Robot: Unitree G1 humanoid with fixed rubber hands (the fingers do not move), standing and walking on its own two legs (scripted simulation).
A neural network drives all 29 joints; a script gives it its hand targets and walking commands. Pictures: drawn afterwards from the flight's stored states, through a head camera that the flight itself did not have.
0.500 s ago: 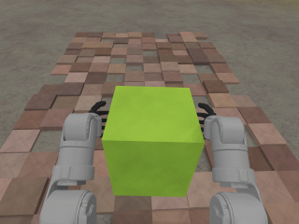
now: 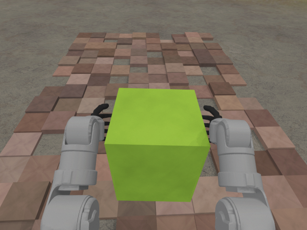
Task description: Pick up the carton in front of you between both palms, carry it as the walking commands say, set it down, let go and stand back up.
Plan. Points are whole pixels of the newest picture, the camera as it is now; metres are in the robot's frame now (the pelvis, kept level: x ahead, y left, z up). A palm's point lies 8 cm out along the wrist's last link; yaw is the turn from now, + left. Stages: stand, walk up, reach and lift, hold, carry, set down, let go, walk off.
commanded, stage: carry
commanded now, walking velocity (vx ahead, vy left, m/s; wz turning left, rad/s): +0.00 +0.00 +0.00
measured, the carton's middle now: (155, 145) +0.35 +0.00 +0.06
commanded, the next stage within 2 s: none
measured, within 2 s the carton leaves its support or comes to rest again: neither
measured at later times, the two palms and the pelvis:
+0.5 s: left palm (94, 126) +0.35 +0.15 +0.13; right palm (213, 128) +0.35 -0.15 +0.13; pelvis +0.00 +0.00 +0.00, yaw +0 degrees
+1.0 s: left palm (93, 112) +0.38 +0.16 +0.16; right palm (212, 114) +0.38 -0.14 +0.16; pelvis +0.02 +0.00 +0.00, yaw +0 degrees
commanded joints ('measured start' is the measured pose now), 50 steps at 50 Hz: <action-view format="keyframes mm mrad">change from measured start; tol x2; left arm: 1 -724 -1108 -532 -103 -419 -29 -233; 40 -727 -1114 -540 -109 -423 -29 -229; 46 -842 -1089 -577 -204 -465 -15 -213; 50 -851 -1024 -561 -214 -481 24 -194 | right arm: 1 -716 1132 536 -103 428 -20 241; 40 -714 1127 535 -105 429 -20 243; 46 -813 1088 561 -197 453 -7 221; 50 -822 1013 555 -231 456 33 193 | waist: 1 2 -10 -355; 41 0 -2 -367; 47 -13 111 -239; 50 -19 78 -290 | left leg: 1 27 99 -89 -75 98 44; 40 38 108 -87 -74 153 49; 42 31 114 -92 -118 -6 52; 44 11 121 -125 -189 -251 72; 45 14 135 -159 -230 -314 87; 46 36 155 -192 -259 -322 102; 47 71 166 -206 -264 -288 115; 49 108 157 -178 -219 -232 126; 50 95 143 -148 -180 -224 116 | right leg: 1 222 -159 168 -74 119 -72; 40 216 -150 154 -48 156 -71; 41 211 -143 149 -51 80 -74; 44 156 -116 117 -54 -305 -49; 45 116 -94 91 -26 -343 -36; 47 47 -52 36 31 -252 -24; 48 44 -41 26 24 -219 -30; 50 115 -50 45 -16 -229 -45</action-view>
